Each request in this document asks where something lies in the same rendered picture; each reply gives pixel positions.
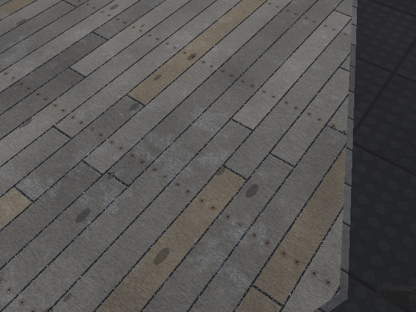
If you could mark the right robot hand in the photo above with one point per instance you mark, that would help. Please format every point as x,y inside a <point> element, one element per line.
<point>403,295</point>

